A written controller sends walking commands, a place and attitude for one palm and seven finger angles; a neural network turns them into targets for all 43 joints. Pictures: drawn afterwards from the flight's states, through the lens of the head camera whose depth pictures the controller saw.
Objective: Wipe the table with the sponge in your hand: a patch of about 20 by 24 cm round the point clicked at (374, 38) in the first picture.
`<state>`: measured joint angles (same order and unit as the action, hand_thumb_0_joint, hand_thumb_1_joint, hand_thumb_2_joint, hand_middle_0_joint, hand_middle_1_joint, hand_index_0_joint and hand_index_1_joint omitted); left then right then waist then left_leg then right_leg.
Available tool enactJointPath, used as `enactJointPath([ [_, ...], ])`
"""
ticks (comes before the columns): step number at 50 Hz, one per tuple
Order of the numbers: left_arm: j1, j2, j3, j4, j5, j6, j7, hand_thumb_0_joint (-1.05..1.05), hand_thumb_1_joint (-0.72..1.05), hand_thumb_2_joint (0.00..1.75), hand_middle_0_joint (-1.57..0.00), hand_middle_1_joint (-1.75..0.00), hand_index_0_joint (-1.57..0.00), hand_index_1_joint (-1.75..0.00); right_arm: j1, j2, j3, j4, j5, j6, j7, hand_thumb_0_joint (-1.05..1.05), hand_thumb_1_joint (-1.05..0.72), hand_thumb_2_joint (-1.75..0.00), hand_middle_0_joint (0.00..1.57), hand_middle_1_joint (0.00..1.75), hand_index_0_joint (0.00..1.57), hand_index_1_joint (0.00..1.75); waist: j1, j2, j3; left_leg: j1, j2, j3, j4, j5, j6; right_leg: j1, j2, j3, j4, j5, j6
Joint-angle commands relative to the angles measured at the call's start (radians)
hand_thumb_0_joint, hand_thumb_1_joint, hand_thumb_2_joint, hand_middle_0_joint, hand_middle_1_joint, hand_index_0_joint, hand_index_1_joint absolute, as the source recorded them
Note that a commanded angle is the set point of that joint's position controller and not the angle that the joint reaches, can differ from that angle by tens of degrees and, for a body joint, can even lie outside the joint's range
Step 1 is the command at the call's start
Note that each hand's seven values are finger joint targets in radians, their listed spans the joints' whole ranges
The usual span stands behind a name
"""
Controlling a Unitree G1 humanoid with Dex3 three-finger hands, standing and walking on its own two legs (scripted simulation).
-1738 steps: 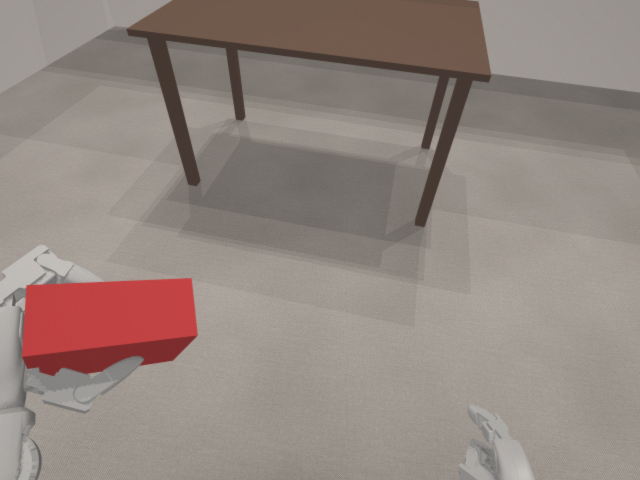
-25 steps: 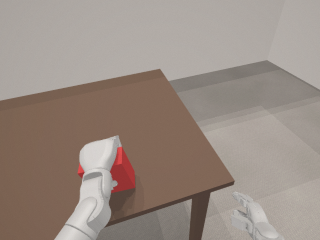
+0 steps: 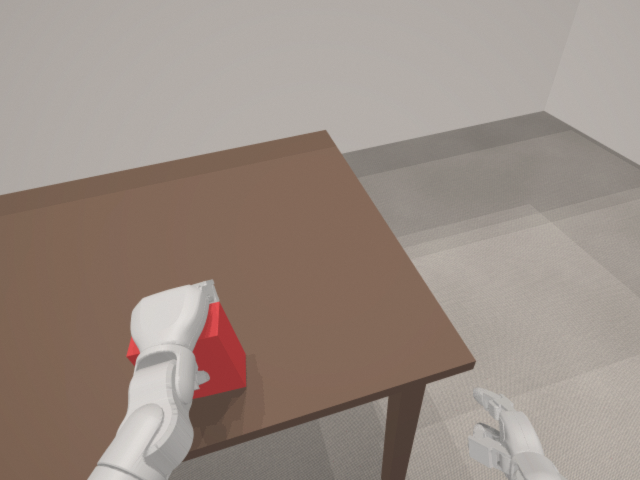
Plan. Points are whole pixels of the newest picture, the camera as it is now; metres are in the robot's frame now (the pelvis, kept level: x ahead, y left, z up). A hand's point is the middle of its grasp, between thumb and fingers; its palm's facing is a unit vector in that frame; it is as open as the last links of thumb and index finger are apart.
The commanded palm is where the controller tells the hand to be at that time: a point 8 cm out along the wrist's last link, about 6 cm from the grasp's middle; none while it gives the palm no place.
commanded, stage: wipe forward along the middle lane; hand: left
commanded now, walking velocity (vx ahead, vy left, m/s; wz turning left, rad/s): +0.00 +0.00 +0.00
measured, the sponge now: (198, 363) +0.26 +0.22 +0.00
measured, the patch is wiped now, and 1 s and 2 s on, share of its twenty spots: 0.95 0.95 0.95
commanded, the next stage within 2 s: slide back across to the first lane in 1.48 s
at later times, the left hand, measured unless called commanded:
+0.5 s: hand (185, 307) +0.32 +0.24 +0.06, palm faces -0.06 -0.04 -1.00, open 9.8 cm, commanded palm +0.29 +0.25 +0.08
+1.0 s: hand (180, 287) +0.35 +0.27 +0.05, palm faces -0.07 -0.01 -1.00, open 9.8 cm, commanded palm +0.34 +0.27 +0.08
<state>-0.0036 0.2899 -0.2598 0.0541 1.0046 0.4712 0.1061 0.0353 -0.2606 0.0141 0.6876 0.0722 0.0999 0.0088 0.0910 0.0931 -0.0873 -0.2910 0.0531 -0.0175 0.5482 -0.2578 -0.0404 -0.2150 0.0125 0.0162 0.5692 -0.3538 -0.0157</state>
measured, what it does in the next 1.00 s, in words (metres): stands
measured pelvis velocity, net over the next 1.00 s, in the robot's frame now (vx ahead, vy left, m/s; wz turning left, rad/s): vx -0.03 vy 0.00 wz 0.01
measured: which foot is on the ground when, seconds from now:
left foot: down 0.00-1.00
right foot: down 0.00-1.00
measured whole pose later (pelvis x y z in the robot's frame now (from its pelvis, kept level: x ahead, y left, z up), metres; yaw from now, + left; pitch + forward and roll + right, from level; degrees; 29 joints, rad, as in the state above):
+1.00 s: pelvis -0.03 +0.00 -0.01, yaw +1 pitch +7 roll -1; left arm -0.55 0.39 -0.09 0.78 1.02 0.24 0.15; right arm 0.19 -0.28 -0.02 0.74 0.08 0.12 -0.05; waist 0.02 0.08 -0.12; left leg -0.52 0.06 -0.05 0.62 -0.23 -0.02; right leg -0.43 0.03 -0.01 0.63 -0.33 -0.02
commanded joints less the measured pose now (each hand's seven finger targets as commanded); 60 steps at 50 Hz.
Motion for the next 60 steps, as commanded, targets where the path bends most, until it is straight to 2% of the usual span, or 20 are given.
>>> enactJointPath([
  [1, -0.184, 0.157, 0.107, 0.035, 0.023, 0.015, 0.016, 0.0, 0.1, 1.3, -1.2, -1.6, -1.2, -1.6, -0.208, -0.093, -0.033, -0.159, 0.002, -0.061, -0.019, 0.0, -0.9, -0.9, 0.2, 0.3, 0.2, 0.3, 0.01, -0.15, -0.076, 0.091, -0.075, 0.045, -0.024, 0.174, 0.07, -0.076, 0.021, -0.005, -0.115, 0.295, -0.034],
  [2, -0.205, 0.184, 0.133, 0.054, 0.031, 0.01, 0.018, 0.0, 0.1, 1.3, -1.2, -1.6, -1.2, -1.6, -0.2, -0.097, -0.036, -0.152, 0.0, -0.062, -0.022, 0.0, -0.9, -0.9, 0.2, 0.3, 0.2, 0.3, 0.008, -0.151, -0.069, 0.094, -0.073, 0.038, -0.028, 0.16, 0.069, -0.084, 0.026, 0.005, -0.126, 0.264, -0.04],
  [5, -0.256, 0.155, 0.109, 0.114, 0.03, -0.003, 0.023, 0.0, 0.1, 1.3, -1.2, -1.6, -1.2, -1.6, -0.184, -0.098, -0.037, -0.146, 0.002, -0.066, -0.032, 0.0, -0.9, -0.9, 0.2, 0.3, 0.2, 0.3, 0.003, -0.168, -0.087, 0.079, -0.075, 0.045, -0.023, 0.141, 0.072, -0.092, 0.022, -0.013, -0.117, 0.25, -0.034],
  [7, -0.269, 0.195, 0.154, 0.166, 0.031, -0.007, 0.026, 0.0, 0.1, 1.3, -1.2, -1.6, -1.2, -1.6, -0.172, -0.106, -0.04, -0.135, 0.0, -0.064, -0.038, 0.0, -0.9, -0.9, 0.2, 0.3, 0.2, 0.3, 0.007, -0.197, -0.094, 0.072, -0.074, 0.041, -0.026, 0.139, 0.069, -0.086, 0.023, -0.004, -0.123, 0.25, -0.036],
  [10, -0.326, 0.162, 0.119, 0.235, 0.027, -0.016, 0.024, 0.0, 0.1, 1.3, -1.2, -1.6, -1.2, -1.6, -0.16, -0.107, -0.04, -0.129, 0.003, -0.063, -0.048, 0.0, -0.9, -0.9, 0.2, 0.3, 0.2, 0.3, -0.009, -0.215, -0.067, 0.049, -0.076, 0.049, -0.021, 0.098, 0.071, -0.119, 0.018, -0.01, -0.133, 0.204, -0.026],
  [18, -0.528, 0.228, 0.138, 0.432, 0.043, -0.05, 0.012, 0.0, 0.1, 1.3, -1.2, -1.6, -1.2, -1.6, -0.108, -0.121, -0.038, -0.107, 0.008, -0.048, -0.071, 0.0, -0.9, -0.9, 0.2, 0.3, 0.2, 0.3, -0.033, -0.184, -0.045, -0.009, -0.078, 0.046, -0.023, 0.003, 0.069, -0.183, 0.015, -0.009, -0.142, 0.054, -0.026],
  [21, -0.555, 0.214, 0.132, 0.475, 0.038, -0.074, 0.013, 0.0, 0.1, 1.3, -1.2, -1.6, -1.2, -1.6, -0.083, -0.122, -0.041, -0.11, 0.008, -0.047, -0.072, 0.0, -0.9, -0.9, 0.2, 0.3, 0.2, 0.3, -0.036, -0.164, -0.077, -0.02, -0.077, 0.043, -0.014, 0.008, 0.069, -0.183, 0.014, -0.018, -0.126, 0.079, -0.028],
  [27, -0.599, 0.301, 0.209, 0.547, 0.029, -0.125, 0.019, 0.0, 0.1, 1.3, -1.2, -1.6, -1.2, -1.6, -0.029, -0.131, -0.052, -0.108, 0.005, -0.04, -0.076, 0.0, -0.9, -0.9, 0.2, 0.3, 0.2, 0.3, -0.042, -0.205, -0.132, -0.054, -0.07, 0.035, 0.001, 0.025, 0.071, -0.156, 0.014, -0.001, -0.125, 0.123, -0.023],
  [33, -0.628, 0.311, 0.211, 0.603, 0.038, -0.162, 0.031, 0.0, 0.1, 1.3, -1.2, -1.6, -1.2, -1.6, 0.012, -0.139, -0.061, -0.102, 0.005, -0.033, -0.072, 0.0, -0.9, -0.9, 0.2, 0.3, 0.2, 0.3, -0.061, -0.181, -0.118, -0.074, -0.067, 0.039, 0.015, 0.034, 0.075, -0.183, 0.015, -0.009, -0.112, 0.149, -0.021],
  [34, -0.645, 0.279, 0.181, 0.603, 0.035, -0.167, 0.032, 0.0, 0.1, 1.3, -1.2, -1.6, -1.2, -1.6, 0.015, -0.135, -0.061, -0.104, 0.006, -0.034, -0.07, 0.0, -0.9, -0.9, 0.2, 0.3, 0.2, 0.3, -0.068, -0.171, -0.113, -0.076, -0.067, 0.043, 0.018, 0.027, 0.076, -0.197, 0.014, -0.012, -0.113, 0.144, -0.019],
  [37, -0.642, 0.333, 0.236, 0.62, 0.033, -0.177, 0.04, 0.0, 0.1, 1.3, -1.2, -1.6, -1.2, -1.6, 0.028, -0.14, -0.065, -0.1, 0.003, -0.031, -0.068, 0.0, -0.9, -0.9, 0.2, 0.3, 0.2, 0.3, -0.055, -0.17, -0.137, -0.089, -0.064, 0.034, 0.018, 0.045, 0.074, -0.18, 0.018, -0.004, -0.109, 0.175, -0.024],
  [40, -0.667, 0.289, 0.197, 0.652, 0.034, -0.187, 0.051, 0.0, 0.1, 1.3, -1.2, -1.6, -1.2, -1.6, 0.047, -0.141, -0.07, -0.091, 0.006, -0.029, -0.064, 0.0, -0.9, -0.9, 0.2, 0.3, 0.2, 0.3, -0.08, -0.196, -0.133, -0.096, -0.062, 0.043, 0.03, 0.037, 0.077, -0.201, 0.016, -0.014, -0.102, 0.176, -0.016],
  [42, -0.681, 0.338, 0.24, 0.654, 0.036, -0.193, 0.056, 0.0, 0.1, 1.3, -1.2, -1.6, -1.2, -1.6, 0.048, -0.144, -0.071, -0.091, 0.003, -0.028, -0.065, 0.0, -0.9, -0.9, 0.2, 0.3, 0.2, 0.3, -0.069, -0.187, -0.149, -0.102, -0.059, 0.033, 0.022, 0.039, 0.076, -0.197, 0.02, -0.009, -0.104, 0.172, -0.021],
  [45, -0.751, 0.304, 0.194, 0.694, 0.044, -0.2, 0.066, 0.0, 0.1, 1.3, -1.2, -1.6, -1.2, -1.6, 0.064, -0.144, -0.071, -0.078, 0.006, -0.027, -0.064, 0.0, -0.9, -0.9, 0.2, 0.3, 0.2, 0.3, -0.101, -0.198, -0.122, -0.109, -0.059, 0.042, 0.034, 0.013, 0.079, -0.238, 0.017, -0.017, -0.103, 0.135, -0.013],
  [47, -0.762, 0.349, 0.237, 0.709, 0.047, -0.206, 0.071, 0.0, 0.1, 1.3, -1.2, -1.6, -1.2, -1.6, 0.071, -0.146, -0.072, -0.077, 0.002, -0.025, -0.064, 0.0, -0.9, -0.9, 0.2, 0.3, 0.2, 0.3, -0.084, -0.192, -0.147, -0.114, -0.057, 0.032, 0.025, 0.021, 0.077, -0.227, 0.022, -0.017, -0.1, 0.141, -0.021],
  [51, -0.824, 0.328, 0.201, 0.754, 0.049, -0.208, 0.081, 0.0, 0.1, 1.3, -1.2, -1.6, -1.2, -1.6, 0.084, -0.143, -0.071, -0.073, 0.004, -0.022, -0.063, 0.0, -0.9, -0.9, 0.2, 0.3, 0.2, 0.3, -0.105, -0.169, -0.151, -0.117, -0.058, 0.041, 0.038, 0.001, 0.079, -0.255, 0.017, -0.022, -0.095, 0.11, -0.014],
  [52, -0.84, 0.371, 0.239, 0.766, 0.049, -0.208, 0.081, 0.0, 0.1, 1.3, -1.2, -1.6, -1.2, -1.6, 0.085, -0.146, -0.069, -0.071, 0.002, -0.021, -0.065, 0.0, -0.9, -0.9, 0.2, 0.3, 0.2, 0.3, -0.098, -0.176, -0.16, -0.128, -0.056, 0.03, 0.031, 0.002, 0.077, -0.25, 0.022, -0.019, -0.095, 0.106, -0.018],
  [55, -0.926, 0.335, 0.182, 0.806, 0.054, -0.206, 0.083, 0.0, 0.1, 1.3, -1.2, -1.6, -1.2, -1.6, 0.101, -0.146, -0.067, -0.063, 0.006, -0.022, -0.064, 0.0, -0.9, -0.9, 0.2, 0.3, 0.2, 0.3, -0.131, -0.156, -0.145, -0.13, -0.056, 0.039, 0.043, -0.023, 0.079, -0.29, 0.017, -0.025, -0.089, 0.081, -0.012],
  [57, -0.928, 0.39, 0.23, 0.823, 0.053, -0.208, 0.08, 0.0, 0.1, 1.3, -1.2, -1.6, -1.2, -1.6, 0.109, -0.149, -0.066, -0.067, 0.001, -0.021, -0.066, 0.0, -0.9, -0.9, 0.2, 0.3, 0.2, 0.3, -0.113, -0.156, -0.184, -0.14, -0.055, 0.028, 0.04, -0.005, 0.078, -0.265, 0.02, -0.022, -0.087, 0.103, -0.017],
  [60, -0.958, 0.334, 0.174, 0.864, 0.066, -0.213, 0.083, 0.0, 0.1, 1.3, -1.2, -1.6, -1.2, -1.6, 0.135, -0.146, -0.069, -0.061, 0.001, -0.018, -0.062, 0.0, -0.9, -0.9, 0.2, 0.3, 0.2, 0.3, -0.14, -0.152, -0.182, -0.14, -0.054, 0.034, 0.058, 0.003, 0.079, -0.295, 0.021, -0.032, -0.071, 0.117, -0.014],
])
